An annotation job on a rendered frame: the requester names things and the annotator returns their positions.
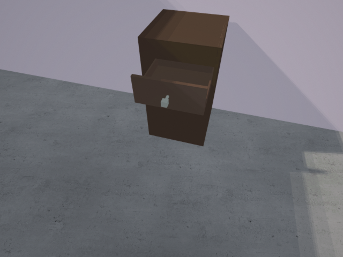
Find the drawer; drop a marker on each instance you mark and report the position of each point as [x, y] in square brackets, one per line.
[188, 85]

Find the handle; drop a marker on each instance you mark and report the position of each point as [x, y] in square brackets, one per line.
[165, 102]

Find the cabinet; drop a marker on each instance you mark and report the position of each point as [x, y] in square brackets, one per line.
[187, 37]

